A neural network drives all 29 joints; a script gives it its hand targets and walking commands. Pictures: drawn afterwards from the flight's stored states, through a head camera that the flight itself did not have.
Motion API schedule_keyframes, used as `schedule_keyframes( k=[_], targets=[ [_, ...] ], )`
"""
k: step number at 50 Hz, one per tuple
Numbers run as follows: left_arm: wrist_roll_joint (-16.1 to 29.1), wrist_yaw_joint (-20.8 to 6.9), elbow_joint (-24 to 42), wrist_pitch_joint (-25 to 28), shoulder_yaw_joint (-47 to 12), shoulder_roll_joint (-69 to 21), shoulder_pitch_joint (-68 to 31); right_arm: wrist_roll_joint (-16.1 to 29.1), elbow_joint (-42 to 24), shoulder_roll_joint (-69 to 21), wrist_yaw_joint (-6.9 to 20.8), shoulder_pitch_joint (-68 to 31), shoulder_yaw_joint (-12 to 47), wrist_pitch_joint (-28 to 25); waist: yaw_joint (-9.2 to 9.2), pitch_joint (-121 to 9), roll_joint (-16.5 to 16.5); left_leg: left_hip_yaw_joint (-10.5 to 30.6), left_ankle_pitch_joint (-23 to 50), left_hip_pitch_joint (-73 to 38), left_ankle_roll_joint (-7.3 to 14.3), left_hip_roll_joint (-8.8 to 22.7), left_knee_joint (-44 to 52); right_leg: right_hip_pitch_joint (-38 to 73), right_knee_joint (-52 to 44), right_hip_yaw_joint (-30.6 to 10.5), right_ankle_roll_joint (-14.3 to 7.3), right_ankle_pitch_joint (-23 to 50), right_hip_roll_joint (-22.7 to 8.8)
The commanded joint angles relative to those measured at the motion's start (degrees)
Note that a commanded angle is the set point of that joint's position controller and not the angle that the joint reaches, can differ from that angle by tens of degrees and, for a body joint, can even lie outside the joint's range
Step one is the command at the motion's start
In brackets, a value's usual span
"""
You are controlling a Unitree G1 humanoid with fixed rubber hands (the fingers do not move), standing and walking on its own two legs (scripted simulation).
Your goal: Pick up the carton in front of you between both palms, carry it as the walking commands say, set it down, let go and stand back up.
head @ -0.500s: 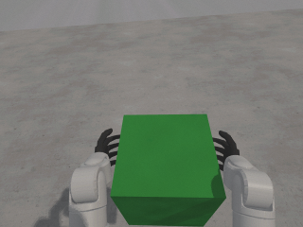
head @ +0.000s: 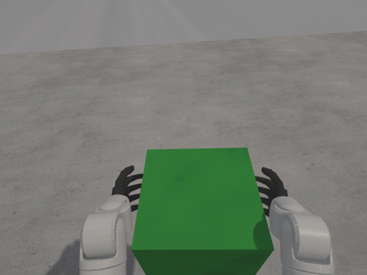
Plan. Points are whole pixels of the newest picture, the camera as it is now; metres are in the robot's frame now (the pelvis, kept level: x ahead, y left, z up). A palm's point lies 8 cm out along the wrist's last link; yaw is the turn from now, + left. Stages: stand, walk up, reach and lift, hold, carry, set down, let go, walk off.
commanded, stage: carry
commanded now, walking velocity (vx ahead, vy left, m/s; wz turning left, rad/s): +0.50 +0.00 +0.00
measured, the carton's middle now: (198, 220) +0.27 +0.00 +0.03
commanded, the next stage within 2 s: none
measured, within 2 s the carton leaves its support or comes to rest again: neither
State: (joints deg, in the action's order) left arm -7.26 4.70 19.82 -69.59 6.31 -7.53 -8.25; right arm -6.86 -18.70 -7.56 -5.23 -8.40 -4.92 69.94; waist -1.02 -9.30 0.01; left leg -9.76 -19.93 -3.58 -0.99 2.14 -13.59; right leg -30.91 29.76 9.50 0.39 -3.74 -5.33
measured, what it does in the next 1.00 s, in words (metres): walks ahead: right foot, then left foot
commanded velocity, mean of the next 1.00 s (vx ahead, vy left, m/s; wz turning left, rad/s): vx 0.24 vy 0.00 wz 0.00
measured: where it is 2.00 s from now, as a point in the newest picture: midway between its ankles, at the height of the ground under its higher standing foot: (192, 253)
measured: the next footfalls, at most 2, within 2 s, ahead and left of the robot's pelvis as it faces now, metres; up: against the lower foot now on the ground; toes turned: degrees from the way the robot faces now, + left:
right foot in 0.04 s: +0.21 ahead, -0.12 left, +0.00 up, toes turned -10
left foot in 0.54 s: +0.51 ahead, +0.11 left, +0.00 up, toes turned +5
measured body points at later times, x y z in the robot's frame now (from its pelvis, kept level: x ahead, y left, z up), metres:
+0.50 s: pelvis +0.31 -0.01 +0.00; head +0.29 -0.01 +0.45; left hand +0.59 +0.15 +0.10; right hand +0.59 -0.15 +0.09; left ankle +0.45 +0.11 -0.72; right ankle +0.17 -0.11 -0.74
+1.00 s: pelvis +0.55 +0.00 +0.00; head +0.53 -0.01 +0.45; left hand +0.83 +0.15 +0.10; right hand +0.82 -0.15 +0.08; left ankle +0.47 +0.10 -0.74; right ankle +0.59 -0.10 -0.74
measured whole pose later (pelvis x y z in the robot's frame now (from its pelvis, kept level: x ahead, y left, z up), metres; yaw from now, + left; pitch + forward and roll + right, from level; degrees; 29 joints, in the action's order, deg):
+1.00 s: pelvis +0.55 +0.00 +0.00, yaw +1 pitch +3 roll -1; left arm -7.3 4.5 17.6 -68.8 5.9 -7.8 -10.2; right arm -7.6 -19.2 -7.6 -4.7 -9.0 -6.5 70.3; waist -0.2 -7.1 -2.6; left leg -10.2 -20.8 8.6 -0.9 4.6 -27.1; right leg -18.6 26.3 11.0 -1.8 -10.4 -2.3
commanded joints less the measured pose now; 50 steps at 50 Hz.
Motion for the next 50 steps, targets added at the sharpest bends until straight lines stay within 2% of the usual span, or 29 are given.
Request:
schedule_keyframes(
  k=[1,2,3,4,5,6,8,10,14,17,23,25,26,27,28,29,30,31,32,33,34,37,40,43,44,45,46,47,50],
  targets=[
    [23.2,-14.0,-0.5,-1.4,-39.9,-48.3,-24.7,22.8,-2.2,-46.9,14.9,-26.4,38.2,0.7,0.85,-3.2,-8.3,0.2,35.6,2.1,4.3,10.4,-8.2,12.0,-5.1,4.7,-1.4,-1.0,4.0],
    [23.0,-14.1,-1.2,-1.5,-39.4,-48.2,-24.1,22.8,-2.4,-46.7,14.8,-26.5,38.3,1.0,1.52,-6.9,-5.6,-2.3,36.3,6.7,2.6,8.2,-18.0,23.3,-5.4,5.9,-1.5,-3.7,5.1],
    [22.4,-14.2,-2.0,-1.5,-38.8,-47.7,-23.3,22.9,-2.7,-46.1,14.8,-27.4,38.4,1.3,2.64,-10.7,1.6,-2.7,23.9,16.4,0.3,5.9,-31.2,33.7,-9.1,-7.1,-2.9,-10.8,-3.9],
    [21.9,-14.4,-3.9,-1.1,-38.2,-48.2,-23.7,23.7,-4.1,-47.4,14.8,-29.5,39.4,1.8,2.75,-15.5,17.5,-1.1,6.8,32.8,-2.0,-1.2,-47.9,45.9,-14.1,-33.0,-11.1,-14.3,-17.6],
    [22.7,-14.6,-3.7,-0.8,-38.5,-50.4,-23.2,23.8,-3.5,-48.4,15.1,-30.2,39.7,1.5,2.31,-14.2,17.6,5.8,-7.0,40.7,-0.6,-2.1,-56.4,45.9,-16.9,-38.2,-12.8,-4.8,-18.9],
    [23.5,-14.8,-2.3,-0.4,-38.9,-52.3,-24.5,24.1,-2.8,-50.8,15.3,-30.6,40.0,0.9,2.15,-13.8,13.0,8.7,-6.4,42.1,1.1,1.3,-59.9,43.9,-15.1,-31.3,-11.9,1.4,-17.5],
    [24.5,-15.3,-0.7,0.7,-40.2,-56.1,-26.6,24.0,-2.9,-53.7,15.4,-30.4,40.4,-0.5,1.84,-12.9,3.5,10.1,-0.3,41.1,1.9,5.2,-55.2,37.5,-15.0,-22.0,-8.6,4.3,-15.1],
    [25.1,-15.7,0.0,1.5,-40.9,-56.9,-27.1,23.4,-2.5,-55.7,14.9,-29.6,41.1,-1.6,1.47,-12.6,5.7,8.2,3.8,37.7,1.5,5.3,-48.7,33.0,-17.7,-15.9,-6.5,-0.1,-13.0],
    [25.7,-16.3,1.2,1.9,-41.3,-55.1,-24.5,21.8,-3.2,-55.4,13.8,-25.8,41.1,-2.7,1.56,-9.6,7.7,5.0,8.3,39.2,-0.5,4.8,-36.6,32.3,-21.9,-10.5,-8.0,-4.3,-11.7],
    [25.8,-16.2,3.1,1.5,-41.3,-52.7,-24.4,21.9,-5.3,-53.5,13.3,-25.7,41.1,-2.3,1.65,-6.4,7.6,2.6,12.7,39.2,-0.8,4.1,-26.8,33.0,-21.8,-6.8,-7.7,-0.5,-10.0],
    [23.3,-15.0,1.4,-0.7,-39.6,-48.0,-22.2,22.6,-5.0,-48.5,13.9,-25.4,40.0,0.5,1.92,-1.0,8.9,-0.8,17.3,35.7,1.2,2.2,-15.8,35.2,-18.5,-3.0,-5.9,8.8,-9.3],
    [23.0,-14.7,0.8,-1.2,-39.4,-47.6,-23.0,22.9,-4.1,-47.9,14.3,-25.8,39.3,1.1,1.67,-1.6,8.7,-3.1,15.8,29.4,2.1,0.9,-13.1,34.9,-12.7,-1.2,-4.8,13.4,-8.8],
    [23.1,-14.6,0.6,-1.4,-39.6,-47.5,-23.7,22.8,-3.1,-47.9,14.5,-25.3,38.8,1.3,0.75,-3.5,6.6,-5.9,15.4,20.6,2.2,-1.8,-10.0,32.2,-4.1,2.3,-3.2,18.8,-6.4],
    [23.0,-14.5,0.5,-1.6,-39.8,-47.2,-24.1,22.6,-2.1,-47.5,14.7,-24.6,38.1,1.4,-0.09,-7.1,3.3,-3.5,16.3,8.1,2.5,-0.1,-10.5,25.1,5.9,3.7,-1.2,16.8,-4.2],
    [23.4,-14.4,1.4,-2.0,-40.4,-47.5,-25.6,21.9,-0.9,-46.7,14.9,-24.3,37.3,1.2,-0.75,-12.3,-8.3,17.1,22.9,-4.2,7.6,14.3,-8.5,12.3,22.3,3.6,2.0,1.9,0.4],
    [23.8,-14.5,1.8,-2.3,-41.0,-48.1,-26.7,21.9,0.6,-48.0,15.0,-23.7,36.9,0.7,-0.62,-15.2,-20.2,32.1,36.0,-11.9,14.2,21.5,-4.2,-0.2,34.6,0.1,3.1,-23.0,6.6],
    [23.9,-14.7,1.2,-1.8,-41.6,-50.1,-27.3,23.0,-0.6,-49.5,15.2,-24.4,37.1,0.3,-0.45,-14.6,-15.6,29.3,46.7,-11.0,15.3,22.7,-5.0,-4.2,42.1,-5.7,1.8,-28.0,4.8],
    [24.2,-14.9,1.5,-1.0,-41.7,-51.6,-28.0,23.6,-1.6,-51.7,15.3,-25.6,37.7,-0.2,-0.49,-15.4,-11.4,23.6,51.2,-8.8,14.3,21.0,-6.2,-4.0,42.5,-8.0,0.5,-27.1,2.7],
    [24.4,-14.9,2.0,-0.3,-42.2,-53.4,-28.5,24.0,-2.6,-53.7,15.4,-26.7,38.2,-0.9,-0.35,-14.8,-6.8,18.7,50.4,-5.4,11.5,19.5,-5.9,-2.9,38.2,-8.8,-0.2,-24.5,0.4],
    [24.2,-14.7,2.6,0.4,-42.6,-54.3,-28.5,24.4,-3.5,-55.2,15.6,-27.4,38.8,-1.4,0.06,-14.1,-5.2,14.6,47.2,-2.3,9.2,18.1,-4.5,-1.0,31.3,-9.3,-0.3,-21.8,-1.1],
    [24.3,-14.5,2.8,0.8,-42.9,-55.7,-28.2,24.7,-4.0,-55.8,15.6,-28.0,39.1,-1.9,0.46,-13.9,-6.0,11.2,45.0,0.1,7.5,16.3,-3.6,1.9,25.0,-8.0,-0.1,-19.6,-0.7],
    [23.3,-13.7,2.6,2.0,-42.9,-56.4,-23.7,24.9,-5.5,-55.2,15.8,-25.8,39.6,-2.5,0.79,-14.9,-7.3,5.0,46.6,2.5,8.1,14.2,-4.0,8.5,10.4,-4.3,0.8,-17.3,1.8],
    [22.8,-13.3,4.4,2.1,-43.0,-54.8,-22.9,24.6,-7.0,-53.5,16.0,-23.7,39.6,-2.6,0.16,-14.7,-10.1,2.1,48.6,2.3,7.5,13.2,-5.8,11.3,2.0,-1.4,1.1,-7.6,3.0],
    [23.0,-13.6,5.0,1.0,-42.5,-52.6,-22.9,23.7,-6.7,-51.2,15.7,-23.5,39.3,-1.8,0.87,-12.4,-7.3,-0.5,35.5,6.9,3.7,10.1,-9.6,19.4,-10.3,0.2,1.3,9.1,1.7],
    [23.0,-13.8,4.6,0.4,-42.1,-51.5,-22.8,22.9,-5.8,-50.4,15.5,-23.1,39.1,-1.4,0.89,-11.7,-6.1,0.0,29.3,10.2,2.1,9.5,-11.0,23.8,-11.1,-1.3,1.2,12.7,-0.8],
    [23.1,-14.2,4.0,-0.3,-41.7,-50.0,-22.9,22.0,-4.5,-49.3,15.4,-22.5,38.6,-1.1,0.59,-12.0,-2.8,0.0,20.3,14.4,0.6,8.6,-13.3,28.5,-8.7,-5.4,0.8,23.9,-5.7],
    [22.8,-14.5,1.9,-0.6,-41.0,-49.8,-23.5,22.2,-4.9,-48.8,15.2,-23.6,38.9,-0.3,0.35,-12.6,3.2,1.7,13.3,16.1,-0.8,6.6,-13.2,30.7,-4.4,-8.1,-1.9,35.2,-9.4],
    [22.5,-14.9,-1.0,-0.6,-39.9,-49.8,-21.8,22.2,-4.8,-48.0,15.1,-24.3,38.9,0.5,0.6,-12.3,6.7,2.7,9.5,15.2,-1.3,6.2,-12.0,29.5,-4.6,-9.4,-3.4,30.6,-10.1],
    [22.3,-15.2,-4.6,-0.6,-38.7,-51.2,-21.0,22.5,-2.2,-48.9,15.4,-26.6,39.6,1.1,0.88,-9.9,5.3,3.3,17.9,12.3,-1.2,6.9,-13.5,24.7,-3.5,-7.6,-3.1,31.7,-7.2]
  ],
)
